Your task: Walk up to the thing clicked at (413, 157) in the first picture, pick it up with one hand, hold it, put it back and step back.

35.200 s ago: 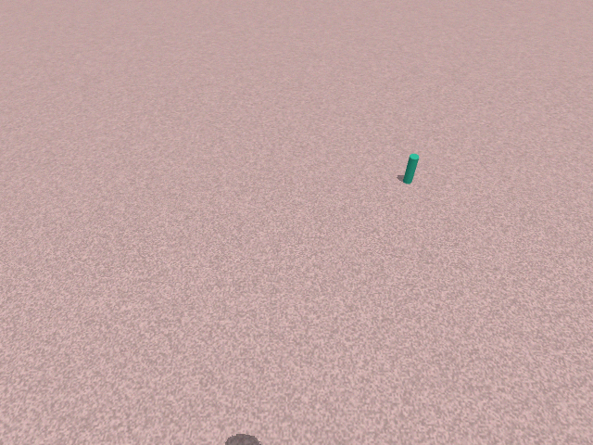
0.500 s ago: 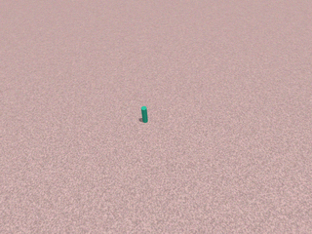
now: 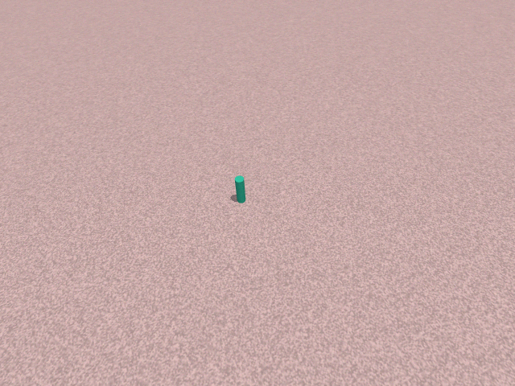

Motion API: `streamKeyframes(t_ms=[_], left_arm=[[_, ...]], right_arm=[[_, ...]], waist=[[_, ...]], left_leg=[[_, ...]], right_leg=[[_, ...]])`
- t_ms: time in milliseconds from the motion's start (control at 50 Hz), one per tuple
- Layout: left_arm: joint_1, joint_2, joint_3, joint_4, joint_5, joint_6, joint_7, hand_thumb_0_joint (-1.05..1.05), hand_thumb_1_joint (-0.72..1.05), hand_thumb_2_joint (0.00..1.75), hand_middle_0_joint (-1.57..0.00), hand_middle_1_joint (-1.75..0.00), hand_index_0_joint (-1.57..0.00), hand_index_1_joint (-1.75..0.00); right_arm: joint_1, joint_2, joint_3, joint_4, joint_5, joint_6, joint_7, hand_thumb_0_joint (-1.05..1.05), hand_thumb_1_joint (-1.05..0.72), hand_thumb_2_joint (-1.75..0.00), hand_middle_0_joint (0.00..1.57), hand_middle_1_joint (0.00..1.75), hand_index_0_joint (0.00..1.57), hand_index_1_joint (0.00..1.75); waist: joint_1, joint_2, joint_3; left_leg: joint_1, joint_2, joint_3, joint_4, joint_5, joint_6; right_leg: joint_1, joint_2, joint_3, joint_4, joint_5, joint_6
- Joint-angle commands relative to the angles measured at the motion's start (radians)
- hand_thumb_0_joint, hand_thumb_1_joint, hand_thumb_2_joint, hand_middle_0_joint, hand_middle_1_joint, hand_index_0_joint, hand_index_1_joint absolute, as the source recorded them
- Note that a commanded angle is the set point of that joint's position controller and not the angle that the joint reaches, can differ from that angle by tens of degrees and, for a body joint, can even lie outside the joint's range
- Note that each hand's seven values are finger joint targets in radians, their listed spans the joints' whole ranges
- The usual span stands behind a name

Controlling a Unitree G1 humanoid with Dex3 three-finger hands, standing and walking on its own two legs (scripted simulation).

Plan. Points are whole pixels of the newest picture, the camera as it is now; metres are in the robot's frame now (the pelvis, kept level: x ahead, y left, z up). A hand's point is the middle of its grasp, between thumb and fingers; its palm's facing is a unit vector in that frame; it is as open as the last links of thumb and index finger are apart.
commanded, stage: step back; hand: left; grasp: from the side
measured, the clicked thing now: (240, 189) +1.08 +0.16 -0.69
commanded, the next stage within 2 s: stand in 0.24 s
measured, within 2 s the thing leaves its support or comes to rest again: neither
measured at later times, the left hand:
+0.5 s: hand out of the picture +0.10 +0.25 -0.14, palm faces -0.02 -0.94 -0.33, open 7.4 cm
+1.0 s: hand out of the picture +0.04 +0.25 -0.14, palm faces -0.02 -0.94 -0.35, open 7.4 cm
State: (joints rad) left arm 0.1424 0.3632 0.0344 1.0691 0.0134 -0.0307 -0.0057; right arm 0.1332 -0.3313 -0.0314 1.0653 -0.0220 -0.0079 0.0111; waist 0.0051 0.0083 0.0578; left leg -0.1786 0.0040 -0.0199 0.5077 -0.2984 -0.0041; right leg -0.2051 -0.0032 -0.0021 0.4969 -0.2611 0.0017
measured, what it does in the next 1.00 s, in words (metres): stands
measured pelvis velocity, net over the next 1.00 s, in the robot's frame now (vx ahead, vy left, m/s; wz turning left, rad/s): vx -0.02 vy -0.01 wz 0.01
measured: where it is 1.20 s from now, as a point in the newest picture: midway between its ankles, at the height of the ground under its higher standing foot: outside the picture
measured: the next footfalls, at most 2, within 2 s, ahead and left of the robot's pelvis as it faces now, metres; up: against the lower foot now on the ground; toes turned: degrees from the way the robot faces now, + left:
none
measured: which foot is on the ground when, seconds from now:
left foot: down 0.00-1.00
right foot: down 0.00-1.00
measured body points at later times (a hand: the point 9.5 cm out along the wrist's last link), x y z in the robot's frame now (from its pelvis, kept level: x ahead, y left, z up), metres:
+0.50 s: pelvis +0.00 +0.00 +0.01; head +0.02 +0.00 +0.46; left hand +0.11 +0.30 -0.12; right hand +0.10 -0.30 -0.12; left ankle -0.02 +0.12 -0.74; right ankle +0.00 -0.12 -0.74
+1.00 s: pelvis -0.02 -0.01 +0.01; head -0.01 -0.02 +0.46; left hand +0.05 +0.29 -0.12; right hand +0.05 -0.31 -0.13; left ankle -0.02 +0.12 -0.74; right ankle +0.00 -0.12 -0.74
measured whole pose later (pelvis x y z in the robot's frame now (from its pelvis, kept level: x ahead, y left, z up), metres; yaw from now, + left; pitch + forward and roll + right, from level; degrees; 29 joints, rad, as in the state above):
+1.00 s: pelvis -0.02 -0.01 +0.01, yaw +1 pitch -2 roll +0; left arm 0.12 0.35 0.00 1.16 0.01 -0.02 -0.01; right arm 0.12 -0.35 -0.01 1.15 -0.02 -0.01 0.02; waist 0.00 0.01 0.05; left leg -0.11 0.01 -0.03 0.32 -0.17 -0.02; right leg -0.15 0.00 -0.01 0.33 -0.15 -0.01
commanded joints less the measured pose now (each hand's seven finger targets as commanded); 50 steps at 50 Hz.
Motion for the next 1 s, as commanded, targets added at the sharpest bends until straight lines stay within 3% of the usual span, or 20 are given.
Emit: streamKeyframes(t_ms=[0,80,200,220,300,400,540,620,720,760,800,900,940,980], left_arm=[[-0.036,0.221,0.047,-0.061,-0.002,-0.023,0.024,0.0,0.9,0.9,-0.2,-0.3,-0.2,-0.3],[-0.083,0.217,0.044,-0.07,-0.001,-0.018,0.026,0.0,0.9,0.9,-0.2,-0.3,-0.2,-0.3],[-0.112,0.207,0.039,-0.066,0.001,-0.015,0.024,0.0,0.9,0.9,-0.2,-0.3,-0.2,-0.3],[-0.119,0.175,0.024,-0.045,-0.013,-0.008,0.022,0.0,0.9,0.9,-0.2,-0.3,-0.2,-0.3],[-0.121,0.18,0.021,-0.032,-0.012,-0.004,0.022,0.0,0.9,0.9,-0.2,-0.3,-0.2,-0.3],[-0.14,0.19,0.018,-0.013,-0.008,-0.005,0.017,0.0,0.9,0.9,-0.2,-0.3,-0.2,-0.3],[-0.13,0.188,0.011,0.009,-0.004,-0.006,0.014,0.0,0.9,0.9,-0.2,-0.3,-0.2,-0.3],[-0.125,0.194,0.006,0.017,-0.005,-0.007,0.013,0.0,0.9,0.9,-0.2,-0.3,-0.2,-0.3],[-0.117,0.2,0.005,0.02,-0.004,-0.013,0.013,0.0,0.9,0.9,-0.2,-0.3,-0.2,-0.3],[-0.099,0.194,0.002,0.024,-0.004,-0.01,0.013,0.0,0.9,0.9,-0.2,-0.3,-0.2,-0.3],[-0.106,0.203,0.004,0.021,-0.003,-0.01,0.013,0.0,0.9,0.9,-0.2,-0.3,-0.2,-0.3],[-0.089,0.209,0.004,0.02,-0.004,-0.008,0.01,0.0,0.9,0.9,-0.2,-0.3,-0.2,-0.3],[-0.08,0.205,0.003,0.021,-0.004,-0.009,0.008,0.0,0.9,0.9,-0.2,-0.3,-0.2,-0.3],[-0.077,0.208,0.005,0.018,-0.005,-0.009,0.008,0.0,0.9,0.9,-0.2,-0.3,-0.2,-0.3]], right_arm=[[-0.046,-0.213,-0.05,-0.057,0.011,-0.025,-0.021,0.0,-0.9,-0.9,0.2,0.3,0.2,0.3],[-0.055,-0.207,-0.047,-0.047,0.007,-0.017,-0.021,0.0,-0.9,-0.9,0.2,0.3,0.2,0.3],[-0.088,-0.207,-0.046,-0.042,0.003,-0.018,-0.02,0.0,-0.9,-0.9,0.2,0.3,0.2,0.3],[-0.098,-0.213,-0.032,-0.043,0.013,-0.026,-0.02,0.0,-0.9,-0.9,0.2,0.3,0.2,0.3],[-0.103,-0.224,-0.029,-0.028,0.016,-0.033,-0.023,0.0,-0.9,-0.9,0.2,0.3,0.2,0.3],[-0.119,-0.215,-0.022,-0.018,0.017,-0.031,-0.022,0.0,-0.9,-0.9,0.2,0.3,0.2,0.3],[-0.117,-0.223,-0.019,0.001,0.015,-0.032,-0.021,0.0,-0.9,-0.9,0.2,0.3,0.2,0.3],[-0.107,-0.217,-0.014,0.012,0.014,-0.028,-0.016,0.0,-0.9,-0.9,0.2,0.3,0.2,0.3],[-0.084,-0.219,-0.012,0.02,0.013,-0.026,-0.014,0.0,-0.9,-0.9,0.2,0.3,0.2,0.3],[-0.093,-0.224,-0.015,0.022,0.012,-0.023,-0.012,0.0,-0.9,-0.9,0.2,0.3,0.2,0.3],[-0.077,-0.226,-0.015,0.022,0.011,-0.023,-0.01,0.0,-0.9,-0.9,0.2,0.3,0.2,0.3],[-0.054,-0.22,-0.012,0.025,0.009,-0.021,-0.007,0.0,-0.9,-0.9,0.2,0.3,0.2,0.3],[-0.05,-0.228,-0.011,0.026,0.009,-0.024,-0.008,0.0,-0.9,-0.9,0.2,0.3,0.2,0.3],[-0.05,-0.227,-0.01,0.024,0.009,-0.024,-0.009,0.0,-0.9,-0.9,0.2,0.3,0.2,0.3]], waist=[[0.005,-0.033,-0.143],[-0.002,-0.039,-0.121],[0.001,-0.012,-0.114],[-0.002,-0.012,-0.1],[0.0,0.012,-0.134],[-0.002,0.007,-0.124],[-0.002,0.013,-0.117],[-0.006,-0.003,-0.075],[-0.012,-0.017,-0.075],[-0.003,-0.015,-0.055],[-0.009,-0.012,-0.063],[-0.006,-0.02,-0.037],[-0.005,0.005,-0.049],[0.0,0.002,-0.047]], left_leg=[[0.015,0.093,-0.042,-0.03,0.375,0.045],[0.006,0.095,-0.043,-0.059,0.316,0.041],[0.013,0.103,-0.05,-0.098,0.332,0.042],[0.041,0.127,-0.1,-0.158,0.419,0.042],[0.113,0.131,-0.084,-0.164,0.526,0.03],[0.1,0.122,-0.077,-0.217,0.374,0.02],[0.094,0.125,-0.076,-0.241,0.309,0.017],[0.077,0.117,-0.081,-0.262,0.198,0.014],[0.06,0.118,-0.083,-0.258,0.174,0.018],[0.067,0.111,-0.084,-0.254,0.124,0.018],[0.049,0.116,-0.088,-0.257,0.124,0.02],[0.025,0.106,-0.09,-0.258,0.062,0.019],[0.012,0.117,-0.099,-0.264,0.078,0.023],[-0.004,0.111,-0.098,-0.264,0.071,0.021]], right_leg=[[0.122,-0.124,0.102,-0.037,0.426,-0.059],[0.105,-0.129,0.111,-0.047,0.361,-0.058],[0.114,-0.114,0.096,-0.055,0.326,-0.048],[0.107,-0.108,0.093,-0.075,0.371,-0.029],[0.15,-0.109,0.083,-0.107,0.417,-0.02],[0.169,-0.118,0.09,-0.166,0.331,-0.016],[0.161,-0.123,0.092,-0.199,0.283,-0.017],[0.114,-0.121,0.098,-0.227,0.187,-0.016],[0.118,-0.125,0.105,-0.239,0.183,-0.014],[0.072,-0.121,0.107,-0.258,0.095,-0.013],[0.09,-0.121,0.105,-0.252,0.1,-0.016],[0.048,-0.121,0.119,-0.265,-0.003,-0.019],[0.087,-0.119,0.113,-0.245,0.058,-0.02],[0.089,-0.118,0.111,-0.241,0.056,-0.019]])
